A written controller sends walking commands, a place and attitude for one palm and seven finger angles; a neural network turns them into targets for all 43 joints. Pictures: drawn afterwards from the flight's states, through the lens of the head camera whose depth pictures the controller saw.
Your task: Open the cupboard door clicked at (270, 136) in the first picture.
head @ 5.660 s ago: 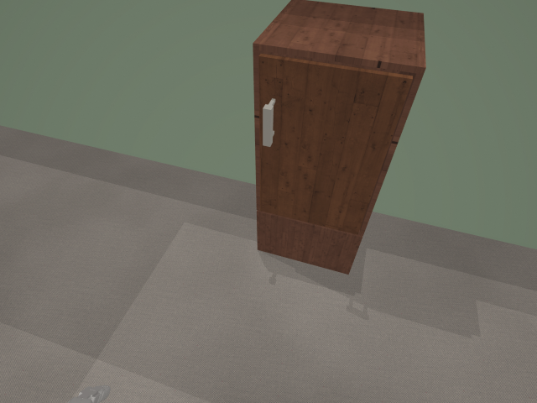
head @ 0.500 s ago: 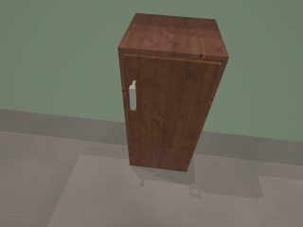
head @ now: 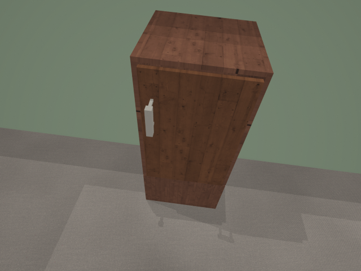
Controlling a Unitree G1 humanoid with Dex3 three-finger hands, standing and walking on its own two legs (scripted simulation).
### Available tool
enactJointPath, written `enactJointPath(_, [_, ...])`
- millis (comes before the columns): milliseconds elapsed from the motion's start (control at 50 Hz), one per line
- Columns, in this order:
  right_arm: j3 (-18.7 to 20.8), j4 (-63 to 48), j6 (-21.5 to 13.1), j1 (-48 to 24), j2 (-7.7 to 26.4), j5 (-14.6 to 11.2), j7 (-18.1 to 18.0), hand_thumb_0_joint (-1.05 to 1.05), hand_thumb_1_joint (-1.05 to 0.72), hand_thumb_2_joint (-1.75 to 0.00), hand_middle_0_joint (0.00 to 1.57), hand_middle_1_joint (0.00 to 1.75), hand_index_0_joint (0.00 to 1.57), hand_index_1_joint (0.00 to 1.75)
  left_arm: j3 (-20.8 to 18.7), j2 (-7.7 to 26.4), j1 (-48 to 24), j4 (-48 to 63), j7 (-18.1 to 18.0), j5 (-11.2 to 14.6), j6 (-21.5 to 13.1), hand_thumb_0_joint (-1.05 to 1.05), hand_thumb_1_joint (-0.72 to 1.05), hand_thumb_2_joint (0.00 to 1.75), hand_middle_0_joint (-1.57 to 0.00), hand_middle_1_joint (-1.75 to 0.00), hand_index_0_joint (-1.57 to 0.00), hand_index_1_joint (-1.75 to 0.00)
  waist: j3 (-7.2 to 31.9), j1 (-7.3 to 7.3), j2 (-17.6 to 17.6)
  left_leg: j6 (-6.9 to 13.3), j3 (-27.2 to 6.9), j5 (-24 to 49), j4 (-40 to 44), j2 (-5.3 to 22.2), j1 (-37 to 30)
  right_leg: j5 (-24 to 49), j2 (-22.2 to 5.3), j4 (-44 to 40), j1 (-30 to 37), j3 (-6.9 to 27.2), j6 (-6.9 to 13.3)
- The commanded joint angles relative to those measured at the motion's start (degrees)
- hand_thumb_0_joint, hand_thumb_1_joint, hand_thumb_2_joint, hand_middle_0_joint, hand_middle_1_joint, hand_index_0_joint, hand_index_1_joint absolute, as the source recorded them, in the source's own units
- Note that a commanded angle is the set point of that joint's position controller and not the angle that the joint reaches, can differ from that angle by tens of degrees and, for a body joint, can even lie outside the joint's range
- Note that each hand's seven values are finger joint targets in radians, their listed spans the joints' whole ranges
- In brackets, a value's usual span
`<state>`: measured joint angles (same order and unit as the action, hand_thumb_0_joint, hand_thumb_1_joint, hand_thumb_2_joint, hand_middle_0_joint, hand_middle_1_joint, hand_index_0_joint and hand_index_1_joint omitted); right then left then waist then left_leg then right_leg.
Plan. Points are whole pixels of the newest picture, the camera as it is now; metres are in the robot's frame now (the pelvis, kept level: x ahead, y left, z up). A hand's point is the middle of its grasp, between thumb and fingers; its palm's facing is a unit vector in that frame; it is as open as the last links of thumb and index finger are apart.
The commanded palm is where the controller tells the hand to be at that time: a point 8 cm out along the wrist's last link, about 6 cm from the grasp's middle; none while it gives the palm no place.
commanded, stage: come to a stop and stand still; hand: left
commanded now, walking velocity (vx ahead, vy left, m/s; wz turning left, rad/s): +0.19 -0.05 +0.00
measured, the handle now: (150, 117) +0.59 +0.15 -0.04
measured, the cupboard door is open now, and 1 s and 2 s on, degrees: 0 0 0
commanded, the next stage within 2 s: look again from close up in 1.38 s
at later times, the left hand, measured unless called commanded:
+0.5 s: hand out of the picture +0.12 +0.14 -0.17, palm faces +0.01 -0.97 -0.24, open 7.3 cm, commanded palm none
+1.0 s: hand out of the picture +0.00 +0.15 -0.17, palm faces +0.04 -0.98 -0.19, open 7.3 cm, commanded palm none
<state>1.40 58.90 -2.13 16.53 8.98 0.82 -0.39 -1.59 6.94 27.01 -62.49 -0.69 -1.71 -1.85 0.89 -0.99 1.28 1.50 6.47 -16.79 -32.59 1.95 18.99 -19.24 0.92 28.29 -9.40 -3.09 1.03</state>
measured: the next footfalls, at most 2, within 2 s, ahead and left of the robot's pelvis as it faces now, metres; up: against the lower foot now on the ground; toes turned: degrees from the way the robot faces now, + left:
right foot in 0.36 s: +0.14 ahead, -0.16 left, +0.00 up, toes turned -6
left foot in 0.66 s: +0.06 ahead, +0.07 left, +0.00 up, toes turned +3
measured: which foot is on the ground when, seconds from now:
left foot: down 0.00-0.38, up 0.40-0.64, down 0.66-1.00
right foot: down 0.00-0.02, up 0.04-0.34, down 0.36-0.68, up 0.70-0.90, down 0.92-1.00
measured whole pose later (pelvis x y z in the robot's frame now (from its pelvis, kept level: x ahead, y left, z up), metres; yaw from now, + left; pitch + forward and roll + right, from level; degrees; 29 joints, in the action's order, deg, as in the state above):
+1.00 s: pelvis -0.01 -0.02 +0.01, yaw +0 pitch -1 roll +0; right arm 1.2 59.5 0.4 15.2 9.3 0.6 -1.8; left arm -0.8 7.9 17.7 -60.6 -1.5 -1.3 0.6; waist -0.8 -0.1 -0.2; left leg 2.6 5.5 -12.3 -26.9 -0.9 14.2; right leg -15.3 -1.6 28.5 -12.4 -1.6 -0.3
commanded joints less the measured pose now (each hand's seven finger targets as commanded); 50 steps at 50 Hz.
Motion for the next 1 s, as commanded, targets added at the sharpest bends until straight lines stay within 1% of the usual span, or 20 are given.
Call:
enactJointPath(0, [2.41, 0.81, -1.59, 16.24, 11.49, 0.71, -1.41, 0.0, -0.9, -0.9, 0.2, 0.3, 0.2, 0.3, -0.41, 2.89, -0.28, 4.46, 0.27, 0.26, -0.53, 0.0, 0.9, 0.9, -0.2, -0.3, -0.2, -0.3, -0.95, 5.94, -15.43, 11.03, -31.48, -1.92, 20.08, 23.43, -22.41, -13.11, -0.44, 22.96, -28.89, -1.14, 1.41])
enactJointPath(20, [2.7, 0.18, -1.08, 15.19, 12.34, 0.52, -1.47, 0.0, -0.9, -0.9, 0.2, 0.3, 0.2, 0.3, -0.68, 4.26, -3.47, 6.15, 0.42, -0.4, -0.24, 0.0, 0.9, 0.9, -0.2, -0.3, -0.2, -0.3, -3.41, 5.83, -10.05, 14.27, -32.7, -6.77, 21.2, 25.9, -17.96, -12.86, -3.5, 30.69, -30.39, 1.83, 1.96])
enactJointPath(60, [1.07, 0.15, -1.76, 10.26, 6.32, 0.59, -1.49, 0.0, -0.9, -0.9, 0.2, 0.3, 0.2, 0.3, -1.01, 3.61, -5.6, 5.05, 0.73, -0.79, -0.19, 0.0, 0.9, 0.9, -0.2, -0.3, -0.2, -0.3, -8.9, 3.39, -7.4, 11.89, -24.96, -4.38, 23.27, 20.21, -7.19, -4.42, -5.9, 36.05, -29.75, 3.71, 1.49])
enactJointPath(140, [-0.38, -0.49, -2.85, 6.55, 3.88, 0.46, -1.97, 0.0, -0.9, -0.9, 0.2, 0.3, 0.2, 0.3, -0.09, 0.02, -3.33, 3.57, 0.56, -0.09, 0.76, 0.0, 0.9, 0.9, -0.2, -0.3, -0.2, -0.3, -3.72, 0.18, -4.82, 8.43, -7.59, 34.79, 17.89, 13.51, -5.84, 3.36, -5.85, 26.36, -18.77, 1.57, -1.23])
enactJointPath(180, [-0.58, -0.31, -2.5, 5.53, 4.29, 0.41, -2.2, 0.0, -0.9, -0.9, 0.2, 0.3, 0.2, 0.3, 0.24, -0.11, -3.81, 3.4, -0.18, 0.4, 1.31, 0.0, 0.9, 0.9, -0.2, -0.3, -0.2, -0.3, -1.91, 0.02, -7.78, 7.54, -4.45, 44.4, 14.44, 12.28, -5.94, 4.56, -4.72, 18.82, -13.31, 0.22, -1.76])
enactJointPath(300, [1.13, 0.17, 0.34, 4.74, 5.43, 0.12, -2.03, 0.0, -0.9, -0.9, 0.2, 0.3, 0.2, 0.3, -0.84, 4.57, -5.21, 4.51, -0.74, 0.35, 1.35, 0.0, 0.9, 0.9, -0.2, -0.3, -0.2, -0.3, -2.03, -0.64, -6.42, 4.03, -5.12, 26.01, 6.59, 10.29, -3.7, 14.81, -4.6, -0.82, -2.77, -0.94, -2.19])
enactJointPath(360, [1.23, -0.13, 1.69, 8.8, 0.97, -0.61, -1.39, 0.0, -0.9, -0.9, 0.2, 0.3, 0.2, 0.3, -1.78, 11.93, -5.68, 5.71, -1.29, 0.38, 0.63, 0.0, 0.9, 0.9, -0.2, -0.3, -0.2, -0.3, 2.27, 1.04, 7.87, -1.79, -0.45, -7.08, -4.53, -0.28, 2.68, 46.68, -20.58, -1.46, 2.12, 12.64, 6.03])
enactJointPath(420, [1.59, -0.55, 3.22, 6.22, 0.43, -0.45, -1.51, 0.0, -0.9, -0.9, 0.2, 0.3, 0.2, 0.3, -2.27, 11.31, -8.38, 7.03, -1.99, 0.11, 1.11, 0.0, 0.9, 0.9, -0.2, -0.3, -0.2, -0.3, 2.88, -0.09, 15.78, -2.09, -3.57, -16.45, -20.17, -0.57, 3.91, 40.35, -21.88, -6.17, -1.22, 14.44, 11.15])
enactJointPath(460, [1.64, -0.74, 3.36, 4.85, 0.97, -0.46, -1.07, 0.0, -0.9, -0.9, 0.2, 0.3, 0.2, 0.3, -2.48, 10.93, -10.72, 8.46, -2.19, -0.07, 1.46, 0.0, 0.9, 0.9, -0.2, -0.3, -0.2, -0.3, 1.65, 0.07, 13.44, -2.45, -4.5, -14.98, -23.14, -0.94, 5.83, 37.42, -20.33, -6.43, -1.8, 12.33, 11.02])
enactJointPath(540, [1.42, -1.46, 3.23, 4.25, 0.06, -0.34, -0.52, 0.0, -0.9, -0.9, 0.2, 0.3, 0.2, 0.3, -3.56, 12.51, -12.08, 9.93, -2.4, -0.37, 2.12, 0.0, 0.9, 0.9, -0.2, -0.3, -0.2, -0.3, 2.43, 0.04, 7.71, -3.02, -2.77, -11.12, -12.91, -1.68, 1.94, 26.52, -19.52, -6.57, -3.92, 12.3, 10.4])
enactJointPath(600, [1.16, -0.24, 2.65, 9.23, -0.14, -0.43, -0.64, 0.0, -0.9, -0.9, 0.2, 0.3, 0.2, 0.3, -3.49, 12.06, -14.01, 10.22, -2.04, 0.23, 2.76, 0.0, 0.9, 0.9, -0.2, -0.3, -0.2, -0.3, 2.84, 2.49, 6.49, -2.35, -1.32, 0.37, 5.46, -2.64, -10.1, 12.36, -15.68, -3.35, -10.45, 10.36, 6.49])
enactJointPath(620, [1.45, -0.33, 2.34, 10.15, 1.67, -0.41, -0.82, 0.0, -0.9, -0.9, 0.2, 0.3, 0.2, 0.3, -2.97, 9.91, -14.2, 10.96, -1.82, 0.49, 3.2, 0.0, 0.9, 0.9, -0.2, -0.3, -0.2, -0.3, 1.77, 2.69, 0.01, -1.55, -4.36, 1.77, 10.99, 0.23, -13.22, 5.44, -11.77, 1.08, -13.57, 7.05, 3.8])
enactJointPath(640, [2.01, -1.73, 2.04, 8.42, 5.39, 0.24, -0.97, 0.0, -0.9, -0.9, 0.2, 0.3, 0.2, 0.3, -2.35, 6.43, -14.31, 11.97, -1.44, 0.96, 3.69, 0.0, 0.9, 0.9, -0.2, -0.3, -0.2, -0.3, -1.21, 2.24, -13.75, 2.43, -17.77, 1.69, 17.43, 10.2, -9.26, -4.41, -5.56, 7.46, -18.83, 2.24, 0.12])
enactJointPath(660, [2.13, -3.7, 2.22, 5.14, 7.43, 0.72, -1.23, 0.0, -0.9, -0.9, 0.2, 0.3, 0.2, 0.3, -1.99, 5.8, -16.02, 12.63, -1.42, 0.76, 3.89, 0.0, 0.9, 0.9, -0.2, -0.3, -0.2, -0.3, -5.18, 2.06, -16.88, 7.34, -23.07, 3.86, 21.63, 16.21, -1.26, -9.2, -3.29, 14.41, -18.19, 0.22, -1.14])
enactJointPath(680, [1.77, -4.91, 2.27, 1.09, 7.13, 0.94, -1.15, 0.0, -0.9, -0.9, 0.2, 0.3, 0.2, 0.3, -2.06, 6.34, -15.81, 12.14, -1.3, 0.55, 3.99, 0.0, 0.9, 0.9, -0.2, -0.3, -0.2, -0.3, -5.45, 0.99, -12.24, 9.44, -21.44, 0.66, 22.06, 16.0, 4.49, -7.48, -4.06, 19.3, -13.67, 2.8, -0.5])
enactJointPath(740, [0.77, -5.31, 1.56, -2.77, 4.87, 0.84, -1.6, 0.0, -0.9, -0.9, 0.2, 0.3, 0.2, 0.3, -1.68, 4.84, -11.72, 8.84, -0.77, -0.16, 3.82, 0.0, 0.9, 0.9, -0.2, -0.3, -0.2, -0.3, -6.02, -0.96, -9.78, 7.73, -15.11, 4.28, 19.9, 11.0, 4.46, -2.82, -3.72, 23.0, -12.16, 3.49, -0.28])
enactJointPath(840, [1.02, -3.09, 1.39, 1.75, 5.96, 0.54, -1.73, 0.0, -0.9, -0.9, 0.2, 0.3, 0.2, 0.3, -0.34, 3.22, -10.18, 6.8, -0.84, 0.38, 2.39, 0.0, 0.9, 0.9, -0.2, -0.3, -0.2, -0.3, -2.63, 0.61, -4.87, 7.39, -13.75, 11.72, 15.56, 10.23, -6.07, -1.92, -3.73, 4.16, -7.7, 1.21, -1.43])
enactJointPath(920, [0.09, -2.23, 1.22, 2.08, 3.7, -0.48, -1.23, 0.0, -0.9, -0.9, 0.2, 0.3, 0.2, 0.3, 0.14, 6.49, -7.34, 4.56, -1.36, 0.6, 1.11, 0.0, 0.9, 0.9, -0.2, -0.3, -0.2, -0.3, -2.51, 1.15, 1.48, 0.94, -8.8, 6.25, 11.13, 3.13, -3.86, 11.5, -10.32, -8.16, -1.82, 9.74, 1.94])
enactJointPath(940, [-0.05, -1.95, 0.92, 2.46, 3.49, -0.4, -1.03, 0.0, -0.9, -0.9, 0.2, 0.3, 0.2, 0.3, 0.38, 7.05, -7.15, 4.38, -1.27, 0.72, 1.08, 0.0, 0.9, 0.9, -0.2, -0.3, -0.2, -0.3, -1.88, 1.53, -0.8, 0.65, -8.84, 7.3, 11.89, 2.7, -6.57, 11.9, -10.41, -7.06, -3.82, 8.92, 2.29])
enactJointPath(980, [0.05, -0.67, 1.4, 2.55, 4.46, -0.27, -1.15, 0.0, -0.9, -0.9, 0.2, 0.3, 0.2, 0.3, 0.72, 6.21, -7.71, 3.46, -1.23, 0.92, 0.57, 0.0, 0.9, 0.9, -0.2, -0.3, -0.2, -0.3, -0.91, 1.93, 5.25, 0.32, -7.81, 6.85, 10.53, 3.31, -8.92, 9.21, -8.89, -8.3, -5.11, 8.69, 1.73])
